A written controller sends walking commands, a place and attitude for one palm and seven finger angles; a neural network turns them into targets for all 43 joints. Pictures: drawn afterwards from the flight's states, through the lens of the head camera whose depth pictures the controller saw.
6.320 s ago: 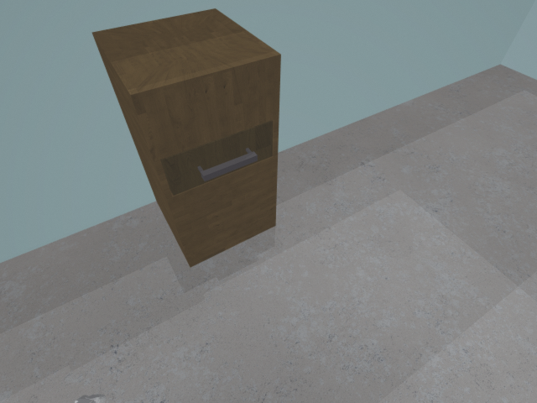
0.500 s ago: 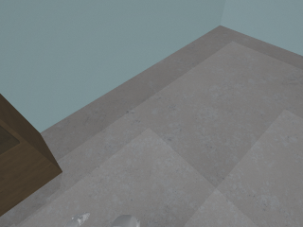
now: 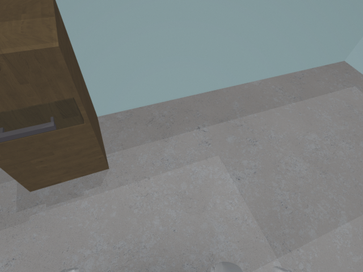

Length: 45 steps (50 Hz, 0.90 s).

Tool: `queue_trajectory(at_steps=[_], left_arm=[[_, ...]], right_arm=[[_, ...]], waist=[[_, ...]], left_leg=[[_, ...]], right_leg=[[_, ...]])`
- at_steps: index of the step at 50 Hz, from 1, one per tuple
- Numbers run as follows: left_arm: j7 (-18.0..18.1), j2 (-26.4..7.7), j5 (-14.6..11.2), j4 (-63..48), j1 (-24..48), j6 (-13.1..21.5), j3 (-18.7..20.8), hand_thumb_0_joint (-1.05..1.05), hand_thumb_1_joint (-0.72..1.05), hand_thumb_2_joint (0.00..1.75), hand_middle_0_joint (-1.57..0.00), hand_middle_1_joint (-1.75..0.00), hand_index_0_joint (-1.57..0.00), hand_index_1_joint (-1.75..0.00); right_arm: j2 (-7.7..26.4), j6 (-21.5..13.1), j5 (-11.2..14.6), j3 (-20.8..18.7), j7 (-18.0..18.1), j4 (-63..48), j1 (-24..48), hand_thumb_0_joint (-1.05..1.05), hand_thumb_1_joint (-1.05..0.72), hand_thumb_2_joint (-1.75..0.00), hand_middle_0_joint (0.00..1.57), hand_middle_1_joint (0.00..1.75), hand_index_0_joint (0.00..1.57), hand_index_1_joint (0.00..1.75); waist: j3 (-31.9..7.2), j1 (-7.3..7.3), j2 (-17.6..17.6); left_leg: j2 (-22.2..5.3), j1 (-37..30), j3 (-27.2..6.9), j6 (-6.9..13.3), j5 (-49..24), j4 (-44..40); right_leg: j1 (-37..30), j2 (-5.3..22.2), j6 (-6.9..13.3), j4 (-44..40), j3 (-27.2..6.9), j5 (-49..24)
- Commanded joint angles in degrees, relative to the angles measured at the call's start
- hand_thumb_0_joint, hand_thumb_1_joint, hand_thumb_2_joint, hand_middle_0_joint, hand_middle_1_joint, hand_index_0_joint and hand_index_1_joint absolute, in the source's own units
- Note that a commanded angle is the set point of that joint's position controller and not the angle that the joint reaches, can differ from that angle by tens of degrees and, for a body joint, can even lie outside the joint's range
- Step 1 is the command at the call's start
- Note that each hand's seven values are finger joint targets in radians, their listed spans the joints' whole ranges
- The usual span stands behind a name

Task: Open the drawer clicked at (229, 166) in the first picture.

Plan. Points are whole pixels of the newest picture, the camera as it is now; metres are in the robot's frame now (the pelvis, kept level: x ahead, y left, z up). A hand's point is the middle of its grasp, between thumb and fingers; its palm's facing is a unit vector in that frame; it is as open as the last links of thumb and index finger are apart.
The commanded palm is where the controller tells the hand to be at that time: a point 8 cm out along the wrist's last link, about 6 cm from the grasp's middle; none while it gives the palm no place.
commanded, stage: turn to face it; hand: left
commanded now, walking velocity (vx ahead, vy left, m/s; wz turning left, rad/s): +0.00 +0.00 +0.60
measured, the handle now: (27, 127) +0.60 +0.64 -0.25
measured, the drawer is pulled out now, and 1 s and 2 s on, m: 0.00 0.00 0.00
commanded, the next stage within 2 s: take the last steps up to it in 0.52 s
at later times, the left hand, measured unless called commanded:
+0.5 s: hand out of the picture +0.03 +0.17 -0.15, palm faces +0.27 -0.92 -0.27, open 7.4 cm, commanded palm none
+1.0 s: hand out of the picture +0.00 +0.21 -0.16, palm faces +0.40 -0.89 -0.23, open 7.4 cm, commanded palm none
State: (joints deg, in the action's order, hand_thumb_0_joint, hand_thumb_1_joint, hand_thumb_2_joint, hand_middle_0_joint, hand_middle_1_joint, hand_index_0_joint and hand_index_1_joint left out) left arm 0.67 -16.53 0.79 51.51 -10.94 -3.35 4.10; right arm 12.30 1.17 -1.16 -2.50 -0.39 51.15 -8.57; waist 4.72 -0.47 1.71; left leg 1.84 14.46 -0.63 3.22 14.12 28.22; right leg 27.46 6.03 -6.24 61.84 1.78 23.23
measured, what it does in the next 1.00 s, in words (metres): steps on the spot, turning left: right foot, then left foot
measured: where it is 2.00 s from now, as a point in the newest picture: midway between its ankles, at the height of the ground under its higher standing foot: (133, 259)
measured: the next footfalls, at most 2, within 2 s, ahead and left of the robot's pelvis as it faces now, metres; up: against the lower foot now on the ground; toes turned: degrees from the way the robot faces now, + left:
right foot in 0.26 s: +0.07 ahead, -0.16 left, +0.00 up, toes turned +7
left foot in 0.64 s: -0.01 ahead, +0.10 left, +0.00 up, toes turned +23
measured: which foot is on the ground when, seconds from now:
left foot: down 0.00-0.26, up 0.28-0.62, down 0.64-1.00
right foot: up 0.00-0.24, down 0.26-0.64, up 0.66-1.00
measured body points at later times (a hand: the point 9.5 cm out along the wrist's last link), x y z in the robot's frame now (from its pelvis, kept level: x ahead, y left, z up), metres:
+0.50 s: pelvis +0.00 -0.04 +0.00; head +0.03 -0.05 +0.45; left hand +0.01 +0.22 -0.13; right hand +0.12 -0.29 -0.15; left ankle -0.05 +0.09 -0.68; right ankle +0.03 -0.16 -0.74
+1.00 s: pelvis +0.03 +0.01 +0.00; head +0.03 +0.00 +0.45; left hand -0.02 +0.26 -0.14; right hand +0.14 -0.20 -0.16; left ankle -0.05 +0.09 -0.74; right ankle +0.09 -0.09 -0.72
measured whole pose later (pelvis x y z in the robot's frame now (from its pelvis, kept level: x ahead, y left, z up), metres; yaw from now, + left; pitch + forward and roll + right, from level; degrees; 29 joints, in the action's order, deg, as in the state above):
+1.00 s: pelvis +0.03 +0.01 +0.00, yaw +23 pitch -1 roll +1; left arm -0.9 -11.5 1.5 56.8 -14.3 -1.1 2.3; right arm 10.9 -0.6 -1.6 -2.2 0.3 58.8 -17.1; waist 0.5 0.3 -0.9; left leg 2.3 6.8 0.5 2.3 16.5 23.8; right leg 20.4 4.7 -3.1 41.6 5.7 22.2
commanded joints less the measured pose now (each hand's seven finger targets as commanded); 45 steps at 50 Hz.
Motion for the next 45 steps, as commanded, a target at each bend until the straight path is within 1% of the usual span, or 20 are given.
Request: queue_trajectory(at_steps=[1, 5, 10, 11, 12, 13, 14, 16, 18, 25, 27, 29, 30, 31, 32, 33, 35, 37, 39, 45], left_arm=[[0.3, -3.4, -0.1, -6.1, 2.1, 1.5, 1.0, 0.0, 0.9, 0.9, -0.2, -0.3, -0.2, -0.3], [0.5, -2.7, -0.3, -7.7, 4.7, 1.9, 0.6, 0.0, 0.9, 0.9, -0.2, -0.3, -0.2, -0.3], [0.9, -2.9, -0.7, -6.9, -1.4, 2.7, 0.6, 0.0, 0.9, 0.9, -0.2, -0.3, -0.2, -0.3], [1.1, -4.1, -0.5, -6.6, -3.1, 3.2, 0.8, 0.0, 0.9, 0.9, -0.2, -0.3, -0.2, -0.3], [1.5, -8.0, 0.2, -6.5, -4.5, 3.8, 1.7, 0.0, 0.9, 0.9, -0.2, -0.3, -0.2, -0.3], [1.5, -11.6, 0.8, -6.8, -4.8, 3.8, 2.2, 0.0, 0.9, 0.9, -0.2, -0.3, -0.2, -0.3], [1.8, -10.2, 0.2, -7.0, -4.1, 3.6, 2.2, 0.0, 0.9, 0.9, -0.2, -0.3, -0.2, -0.3], [1.6, -7.0, 0.3, -7.6, 1.6, 3.5, 1.4, 0.0, 0.9, 0.9, -0.2, -0.3, -0.2, -0.3], [1.4, -4.9, 0.5, -7.4, 3.2, 3.8, 0.6, 0.0, 0.9, 0.9, -0.2, -0.3, -0.2, -0.3], [1.2, -7.8, 1.2, -2.6, -5.3, 3.5, 1.5, 0.0, 0.9, 0.9, -0.2, -0.3, -0.2, -0.3], [1.1, -8.5, 1.2, -1.8, -5.6, 3.4, 1.7, 0.0, 0.9, 0.9, -0.2, -0.3, -0.2, -0.3], [1.2, -8.1, 0.8, -0.9, -4.9, 3.1, 1.7, 0.0, 0.9, 0.9, -0.2, -0.3, -0.2, -0.3], [1.2, -7.4, 0.2, -0.9, -4.8, 2.8, 1.5, 0.0, 0.9, 0.9, -0.2, -0.3, -0.2, -0.3], [1.0, -4.6, -0.3, -1.5, -6.3, 2.4, 1.0, 0.0, 0.9, 0.9, -0.2, -0.3, -0.2, -0.3], [0.7, -0.7, -0.4, -2.8, -5.9, 2.3, -0.1, 0.0, 0.9, 0.9, -0.2, -0.3, -0.2, -0.3], [1.1, -1.4, 0.1, -2.6, -1.9, 1.6, -0.4, 0.0, 0.9, 0.9, -0.2, -0.3, -0.2, -0.3], [0.1, -2.2, 0.3, -1.5, 1.0, 1.8, 0.1, 0.0, 0.9, 0.9, -0.2, -0.3, -0.2, -0.3], [-0.9, -1.4, 0.6, 0.5, -1.2, 2.3, 0.1, 0.0, 0.9, 0.9, -0.2, -0.3, -0.2, -0.3], [-1.5, -0.9, 0.6, 1.5, -2.8, 2.6, -0.2, 0.0, 0.9, 0.9, -0.2, -0.3, -0.2, -0.3], [-1.5, 0.8, 0.7, 0.2, 0.4, 3.4, -0.8, 0.0, 0.9, 0.9, -0.2, -0.3, -0.2, -0.3]], right_arm=[[12.8, -0.6, 0.1, -3.7, 0.8, -2.8, -3.5, 0.0, -0.9, -0.9, 0.2, 0.3, 0.2, 0.3], [12.7, -0.2, -0.2, -4.2, 0.7, -2.4, -4.1, 0.0, -0.9, -0.9, 0.2, 0.3, 0.2, 0.3], [12.0, 0.3, 0.0, -4.5, 0.6, -3.3, -1.4, 0.0, -0.9, -0.9, 0.2, 0.3, 0.2, 0.3], [10.9, 0.2, 0.4, -4.4, 0.5, -3.4, -1.5, 0.0, -0.9, -0.9, 0.2, 0.3, 0.2, 0.3], [7.5, 0.1, 1.0, -3.9, 0.1, -3.8, -3.2, 0.0, -0.9, -0.9, 0.2, 0.3, 0.2, 0.3], [5.3, 0.1, 0.7, -3.6, 0.1, -5.3, -3.4, 0.0, -0.9, -0.9, 0.2, 0.3, 0.2, 0.3], [8.0, 1.0, 0.0, -4.3, 0.4, -4.6, -3.1, 0.0, -0.9, -0.9, 0.2, 0.3, 0.2, 0.3], [7.4, 1.9, -0.2, -4.3, -0.3, -3.0, -2.6, 0.0, -0.9, -0.9, 0.2, 0.3, 0.2, 0.3], [6.5, 2.0, -0.2, -3.8, -0.9, -1.7, -4.3, 0.0, -0.9, -0.9, 0.2, 0.3, 0.2, 0.3], [4.2, 1.5, 0.6, -2.1, -0.7, -2.1, 1.8, 0.0, -0.9, -0.9, 0.2, 0.3, 0.2, 0.3], [4.1, 1.0, 0.8, -1.7, -0.4, -1.6, 0.7, 0.0, -0.9, -0.9, 0.2, 0.3, 0.2, 0.3], [4.5, 0.4, 0.8, -1.6, -0.2, -0.4, -2.3, 0.0, -0.9, -0.9, 0.2, 0.3, 0.2, 0.3], [5.7, -0.1, 0.7, -1.7, -0.2, 0.4, -4.5, 0.0, -0.9, -0.9, 0.2, 0.3, 0.2, 0.3], [10.3, -0.9, 0.2, -2.5, 0.0, 0.6, -6.0, 0.0, -0.9, -0.9, 0.2, 0.3, 0.2, 0.3], [14.7, -0.7, 0.0, -3.3, 0.2, 0.8, -8.0, 0.0, -0.9, -0.9, 0.2, 0.3, 0.2, 0.3], [14.6, -0.7, -0.2, -3.4, 0.9, 2.3, -10.1, 0.0, -0.9, -0.9, 0.2, 0.3, 0.2, 0.3], [11.7, -0.7, -0.2, -2.4, 1.5, 2.3, -7.4, 0.0, -0.9, -0.9, 0.2, 0.3, 0.2, 0.3], [9.5, -1.4, -0.2, -1.4, 1.4, 1.8, -4.5, 0.0, -0.9, -0.9, 0.2, 0.3, 0.2, 0.3], [9.1, -2.0, 0.0, -1.3, 1.4, 2.2, -5.1, 0.0, -0.9, -0.9, 0.2, 0.3, 0.2, 0.3], [8.4, -2.6, -0.2, -1.7, 1.4, 4.3, -9.8, 0.0, -0.9, -0.9, 0.2, 0.3, 0.2, 0.3]], waist=[[-7.9, 2.31, -8.3], [-7.4, 2.9, -10.2], [-8.9, -0.17, -9.9], [-9.5, -1.11, -7.3], [-10.8, -1.43, 3.7], [-9.5, -1.61, 14.1], [-8.5, -1.42, 10.4], [-2.4, 0.89, 7.7], [-2.1, 2.18, 8.1], [-3.7, -2.0, 10.1], [-5.8, -1.71, 11.5], [-7.4, 0.01, 10.8], [-8.6, 1.3, 7.2], [-11.1, 1.86, -5.7], [-10.6, 2.5, -18.7], [-10.5, 4.96, -17.6], [-5.6, 3.82, -14.8], [-2.1, 1.7, -11.6], [-2.1, 1.31, -11.1], [-1.6, 2.47, -8.5]], left_leg=[[-14.6, -9.4, -16.5, 7.2, -25.2, -7.8], [-13.8, -7.4, -19.8, 7.3, -25.9, -6.2], [-10.2, 0.7, -21.4, 4.5, -24.1, -1.6], [-7.9, 4.4, -20.1, 2.1, -18.9, 1.6], [-2.6, 13.9, -14.1, -1.7, -4.1, 10.4], [4.1, 20.6, -3.7, -5.3, 18.7, 23.2], [1.0, 18.3, -6.2, -5.1, 19.5, 33.2], [-1.4, 18.4, -4.8, -5.3, 13.2, 41.8], [-2.2, 17.3, -2.5, -6.2, 8.8, 41.9], [-1.9, 10.4, 3.3, -6.6, 13.0, 20.7], [-1.3, 7.5, 4.6, -6.2, 12.0, 14.5], [-1.2, 0.2, 5.4, -5.7, 4.5, 3.4], [-2.1, -6.1, 4.6, -5.0, -3.2, -4.7], [-11.9, -15.2, -6.2, -1.7, -16.0, -7.6], [-23.4, -17.2, -18.3, 5.2, -30.9, -8.2], [-23.6, -14.3, -18.7, 7.9, -24.0, -9.9], [-20.0, -10.2, -17.2, 8.3, -7.0, -12.2], [-16.0, -6.0, -12.7, 6.4, 0.4, -14.3], [-14.3, -6.7, -11.4, 6.5, 2.0, -15.5], [-15.3, -9.2, -13.6, 8.8, 3.1, -16.0]], right_leg=[[3.3, -0.6, -0.1, -4.7, -2.0, 0.1], [-0.5, -2.7, 0.4, -12.3, -1.9, 2.0], [-15.5, -5.3, 1.8, -30.8, -0.5, -6.7], [-21.6, -3.4, 2.2, -38.8, -1.6, -11.9], [-30.2, 7.5, 5.4, -44.2, -11.9, -13.0], [-28.9, 21.2, 12.4, -45.6, -23.2, -20.4], [-21.7, 22.7, 15.5, -46.2, -22.3, -18.6], [-14.4, 15.9, 14.7, -46.1, -14.7, -13.9], [-14.1, 12.0, 13.0, -44.4, -6.6, -18.1], [-19.5, 12.9, 13.9, -40.1, -2.7, -31.9], [-21.6, 12.8, 13.5, -37.4, -1.8, -36.8], [-19.8, 11.8, 10.8, -33.2, 0.1, -35.5], [-16.7, 10.1, 8.3, -28.8, 2.1, -32.2], [-7.1, 5.1, 4.7, -20.1, 5.6, -18.1], [2.2, 0.1, 2.0, -11.3, 6.1, 11.6], [2.3, 0.2, 2.4, -4.2, 2.2, 13.8], [6.3, 0.5, 3.4, 2.3, 0.4, 8.0], [4.6, 0.6, 3.5, 1.4, 1.5, 2.3], [3.8, 0.1, 3.4, -2.1, 2.7, 0.8], [2.4, -0.2, 3.2, -14.7, 3.2, 0.7]])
